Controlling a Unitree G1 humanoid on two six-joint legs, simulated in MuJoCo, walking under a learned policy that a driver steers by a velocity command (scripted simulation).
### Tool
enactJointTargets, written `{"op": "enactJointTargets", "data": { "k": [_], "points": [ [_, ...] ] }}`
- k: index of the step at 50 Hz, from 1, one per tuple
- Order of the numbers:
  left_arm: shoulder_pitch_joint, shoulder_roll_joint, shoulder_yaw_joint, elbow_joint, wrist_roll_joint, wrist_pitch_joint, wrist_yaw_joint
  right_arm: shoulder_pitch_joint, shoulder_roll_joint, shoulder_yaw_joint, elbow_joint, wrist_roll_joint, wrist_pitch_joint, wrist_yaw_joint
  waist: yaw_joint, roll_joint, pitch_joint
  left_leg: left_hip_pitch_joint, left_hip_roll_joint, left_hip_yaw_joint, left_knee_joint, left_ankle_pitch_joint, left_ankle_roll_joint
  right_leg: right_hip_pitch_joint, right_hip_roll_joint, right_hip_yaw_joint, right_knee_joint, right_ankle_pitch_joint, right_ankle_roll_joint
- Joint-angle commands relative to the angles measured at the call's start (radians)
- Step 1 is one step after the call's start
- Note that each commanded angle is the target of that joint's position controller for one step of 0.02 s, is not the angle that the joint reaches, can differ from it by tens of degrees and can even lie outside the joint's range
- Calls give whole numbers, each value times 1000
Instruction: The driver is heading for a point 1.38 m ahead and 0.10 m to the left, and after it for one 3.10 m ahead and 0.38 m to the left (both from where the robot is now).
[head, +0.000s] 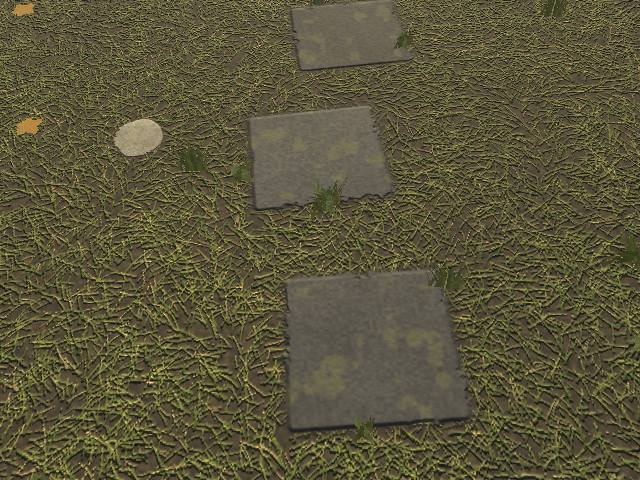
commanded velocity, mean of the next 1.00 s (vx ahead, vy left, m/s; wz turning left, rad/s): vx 0.12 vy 0.00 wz -0.14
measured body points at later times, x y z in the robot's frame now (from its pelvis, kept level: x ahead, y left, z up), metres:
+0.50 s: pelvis +0.15 +0.05 +0.00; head +0.17 +0.05 +0.44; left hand +0.28 +0.28 -0.14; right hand +0.20 -0.21 -0.13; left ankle +0.22 +0.13 -0.74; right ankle +0.15 -0.08 -0.73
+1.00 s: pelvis +0.18 +0.03 +0.00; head +0.18 +0.03 +0.45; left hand +0.23 +0.27 -0.15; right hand +0.17 -0.22 -0.15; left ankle +0.22 +0.13 -0.74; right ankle +0.15 -0.08 -0.74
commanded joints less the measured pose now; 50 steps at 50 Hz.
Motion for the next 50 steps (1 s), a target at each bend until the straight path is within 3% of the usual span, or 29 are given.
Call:
{"op": "enactJointTargets", "data": {
  "k": [1, 4, 5, 6, 7, 8, 9, 10, 11, 12, 13, 16, 18, 21, 23, 25, 26, 27, 28, 29, 30, 32, 37, 50],
  "points": [
    [56, 165, 38, -44, 7, -8, 12, -141, -73, -10, -111, 7, -28, 2, 17, -103, 6, -2, -59, 37, -98, 28, 12, 43, -260, 189, 9, 515, -108],
    [23, 164, 34, -46, 9, -7, 23, -28, -95, -16, -80, 5, -49, -11, -31, -127, -29, 226, -114, 44, -206, 0, 64, 21, -246, 175, 131, 753, -30],
    [5, 169, 34, -48, 4, -12, 24, 61, -114, -25, -50, 3, -57, -20, -70, -125, -65, 337, -136, 55, -252, 22, 85, 20, -224, 169, 220, 836, -5],
    [-17, 163, 30, -50, -8, -20, 21, 168, -133, -31, -26, -5, -73, -29, -133, -95, -118, 498, -97, 41, -326, 156, 111, -23, -175, 134, 374, 794, 22],
    [-9, 102, 12, -87, -21, -27, 20, 298, -196, -41, -20, -20, -86, -41, -170, 8, -257, 743, 135, -154, -271, 449, 162, -166, -116, 87, 633, 417, 51],
    [179, 45, 6, -83, -53, -15, 31, 296, -272, -61, -23, -11, -71, -34, -88, 242, -405, 943, 418, -504, -240, 904, 352, -385, 48, -8, 943, -384, 84],
    [177, 127, 15, -43, 0, 3, 42, 278, -206, -56, -29, 30, -54, -25, -85, 85, -395, 850, 368, -532, -265, 822, 363, -415, -13, 27, 1015, -323, 77],
    [90, 122, 16, -40, 8, 11, 36, 206, -116, -30, -34, 37, -54, -23, -78, 24, -260, 728, 303, -384, -302, 729, 333, -428, -38, 35, 998, -258, 89],
    [34, 105, 10, -48, 12, 16, 30, 152, -62, -12, -32, 31, -53, -23, -69, 4, -177, 643, 239, -278, -339, 673, 289, -440, -70, 23, 936, -225, 98],
    [1, 93, 6, -52, 16, 28, 20, 142, -43, -2, -22, 31, -55, -27, -66, 43, -134, 587, 193, -207, -374, 659, 260, -425, -92, 22, 878, -201, 107],
    [14, 82, 3, -45, 22, 44, 11, 134, -52, -2, -7, 33, -55, -29, -48, 77, -117, 516, 157, -149, -404, 651, 246, -368, -91, 3, 846, -174, 118],
    [26, 55, -7, -30, 14, 66, 5, 121, -73, -2, 17, 21, -64, -27, -16, 80, -146, 437, 128, -61, -423, 682, 254, -267, -79, -26, 741, -126, 134],
    [-7, 37, -19, -26, 18, 74, 8, 108, -74, 2, 30, 17, -60, -27, -13, 93, -143, 410, 114, -30, -435, 594, 252, -234, -99, -54, 603, -109, 137],
    [-81, 31, -34, -21, 20, 87, 12, 140, -92, -3, 55, 17, -38, -24, -52, 126, -133, 384, 99, -43, -457, 275, 245, -173, -122, -102, 435, -85, 132],
    [-111, 36, -38, -16, 19, 89, 15, 152, -106, -8, 66, 19, -16, -23, -64, 116, -105, 353, 98, -81, -470, 2, 240, -139, -123, -123, 338, -68, 122],
    [-121, 28, -46, -6, 26, 78, 22, 144, -97, -5, 70, 26, 2, -27, -46, 63, -55, 267, 79, -99, -461, -221, 195, -44, -129, -122, 154, 22, 98],
    [-130, 47, -47, -7, 34, 66, 28, 160, -79, 0, 76, 22, 3, -29, -48, 14, -37, 227, 68, -108, -450, -275, 152, -7, -182, -47, 87, 66, 83],
    [-127, 89, -46, -13, 44, 52, 37, 176, -48, 6, 68, 21, 2, -26, -68, -75, -39, 218, 20, -68, -372, -279, 112, -4, -314, 105, 6, 80, 57],
    [-191, 116, -39, 3, 14, 47, 37, 239, -13, 12, 92, 38, 11, -25, -134, -214, -9, 380, -72, 24, -374, -240, 89, -227, -353, 156, -32, -9, 15],
    [-227, 59, -54, 0, 8, 39, 31, 227, -43, 7, 119, 32, 14, -29, -126, -165, 12, 489, -59, 13, -374, -166, 78, -305, -318, 129, -53, -85, 33],
    [-222, 44, -58, 15, 7, 32, 30, 221, -54, 1, 130, 30, 13, -30, -120, -151, 16, 522, -47, 0, -382, -126, 80, -312, -277, 93, -47, -105, 58],
    [-188, 51, -56, 47, 4, 27, 37, 224, -75, -8, 154, 28, 10, -29, -107, -128, 20, 506, -24, -20, -388, -94, 90, -257, -235, 47, -28, -38, 75],
    [-148, 38, -54, 106, 2, 24, 40, 217, -46, -3, 211, 30, 5, -37, -87, -51, 7, 469, -17, -28, -422, -85, 89, -161, -232, 23, 10, 75, 62],
    [-118, 14, -64, 225, 2, 27, 51, 229, -29, 4, 330, 30, 16, -53, -88, -37, 11, 510, -5, -33, -422, -44, 97, -141, -225, -1, 8, 131, 64]
  ]
}}
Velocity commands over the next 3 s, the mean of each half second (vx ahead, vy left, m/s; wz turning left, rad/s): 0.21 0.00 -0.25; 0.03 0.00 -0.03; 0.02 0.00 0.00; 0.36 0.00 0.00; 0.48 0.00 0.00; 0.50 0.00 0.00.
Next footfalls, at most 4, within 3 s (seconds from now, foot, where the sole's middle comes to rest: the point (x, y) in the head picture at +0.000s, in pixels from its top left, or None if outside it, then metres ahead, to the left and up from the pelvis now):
0.14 left None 0.26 0.12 -0.78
0.52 right None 0.19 -0.08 -0.78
2.22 right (395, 391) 0.65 -0.05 -0.78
2.76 left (341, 266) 0.99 0.08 -0.78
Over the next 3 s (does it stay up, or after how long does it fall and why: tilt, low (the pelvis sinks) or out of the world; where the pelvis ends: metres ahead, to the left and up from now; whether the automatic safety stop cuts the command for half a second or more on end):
stays up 0.94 0.03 0.00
